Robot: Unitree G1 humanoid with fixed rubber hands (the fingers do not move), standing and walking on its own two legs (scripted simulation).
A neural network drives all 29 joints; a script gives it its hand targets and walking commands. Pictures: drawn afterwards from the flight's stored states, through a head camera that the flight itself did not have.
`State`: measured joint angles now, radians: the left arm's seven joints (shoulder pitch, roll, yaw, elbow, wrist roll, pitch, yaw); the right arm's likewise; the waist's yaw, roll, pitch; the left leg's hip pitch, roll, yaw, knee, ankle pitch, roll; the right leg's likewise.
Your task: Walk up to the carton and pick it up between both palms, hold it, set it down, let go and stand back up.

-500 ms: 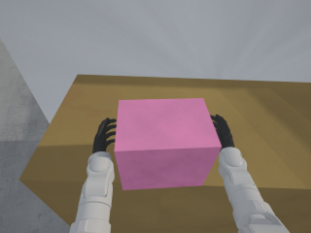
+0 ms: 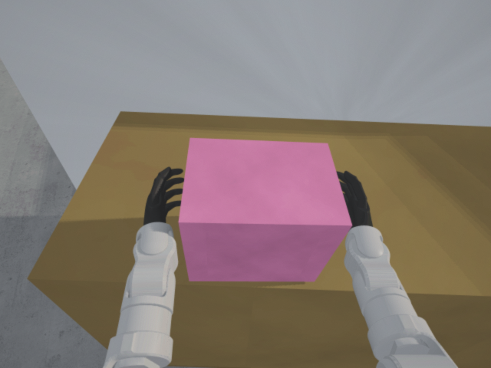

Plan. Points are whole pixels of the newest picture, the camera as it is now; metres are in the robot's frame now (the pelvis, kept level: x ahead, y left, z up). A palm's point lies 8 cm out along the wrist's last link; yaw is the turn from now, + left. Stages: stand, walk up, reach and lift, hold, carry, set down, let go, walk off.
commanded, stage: reach and lift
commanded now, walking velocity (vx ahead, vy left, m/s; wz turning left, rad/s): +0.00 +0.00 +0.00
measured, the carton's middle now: (256, 214) +0.39 +0.01 +0.04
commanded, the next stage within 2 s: none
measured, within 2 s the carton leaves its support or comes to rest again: neither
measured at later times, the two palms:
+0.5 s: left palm (153, 190) +0.34 +0.17 +0.15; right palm (369, 211) +0.35 -0.16 +0.12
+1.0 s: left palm (131, 177) +0.35 +0.20 +0.17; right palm (359, 196) +0.35 -0.13 +0.15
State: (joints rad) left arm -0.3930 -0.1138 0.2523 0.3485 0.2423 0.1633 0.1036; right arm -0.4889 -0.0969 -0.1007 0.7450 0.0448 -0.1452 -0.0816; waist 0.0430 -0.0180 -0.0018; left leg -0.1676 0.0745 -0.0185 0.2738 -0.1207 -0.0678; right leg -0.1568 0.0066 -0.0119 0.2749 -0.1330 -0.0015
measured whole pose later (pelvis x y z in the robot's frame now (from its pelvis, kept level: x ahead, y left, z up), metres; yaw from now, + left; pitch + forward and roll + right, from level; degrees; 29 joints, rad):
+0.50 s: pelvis -0.01 +0.01 +0.00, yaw +1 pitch -4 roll -1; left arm -0.49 -0.08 0.22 0.24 0.28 0.40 0.09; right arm -0.52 -0.09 -0.13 0.65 0.09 0.02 -0.09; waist -0.01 -0.03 0.00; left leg -0.10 0.06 -0.02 0.29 -0.12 -0.05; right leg -0.07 -0.01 -0.02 0.24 -0.11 0.02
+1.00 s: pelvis -0.01 +0.02 +0.00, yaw +2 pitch -9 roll -1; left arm -0.53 -0.03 0.28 0.10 0.34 0.60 -0.03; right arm -0.54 -0.04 -0.05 0.50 0.14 0.18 -0.18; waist -0.08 -0.08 0.07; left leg -0.01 0.04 -0.03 0.32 -0.16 -0.04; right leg 0.05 -0.03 -0.05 0.25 -0.14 0.03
